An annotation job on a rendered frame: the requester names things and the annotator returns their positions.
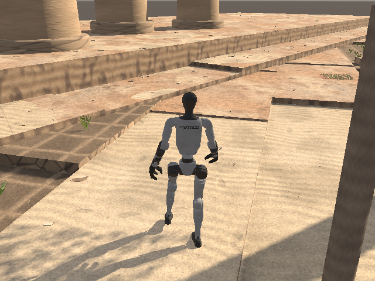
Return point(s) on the robot left upper arm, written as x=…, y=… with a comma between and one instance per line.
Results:
x=171, y=122

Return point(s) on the left robot thigh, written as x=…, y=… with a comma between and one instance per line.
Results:
x=173, y=171

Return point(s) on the robot right upper arm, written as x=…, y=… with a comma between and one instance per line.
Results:
x=206, y=123

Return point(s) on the left robot hand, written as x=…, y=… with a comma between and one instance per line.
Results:
x=152, y=171

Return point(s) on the left robot shin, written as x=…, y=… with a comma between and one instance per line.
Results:
x=169, y=200

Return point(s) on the right robot hand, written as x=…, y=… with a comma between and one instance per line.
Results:
x=213, y=160

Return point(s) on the right robot forearm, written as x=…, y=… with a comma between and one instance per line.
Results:
x=214, y=152

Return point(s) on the left robot forearm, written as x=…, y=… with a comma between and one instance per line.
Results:
x=158, y=156

